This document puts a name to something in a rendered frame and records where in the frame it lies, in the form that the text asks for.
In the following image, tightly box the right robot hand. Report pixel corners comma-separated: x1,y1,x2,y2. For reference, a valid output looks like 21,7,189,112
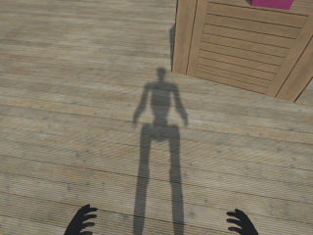
226,209,258,235

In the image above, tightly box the left robot hand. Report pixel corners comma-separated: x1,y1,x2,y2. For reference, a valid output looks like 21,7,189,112
64,204,97,235

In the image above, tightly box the carton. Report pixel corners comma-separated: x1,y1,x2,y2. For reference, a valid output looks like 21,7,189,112
250,0,293,10

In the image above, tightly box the pedestal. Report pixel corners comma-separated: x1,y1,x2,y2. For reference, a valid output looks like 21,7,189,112
171,0,313,103

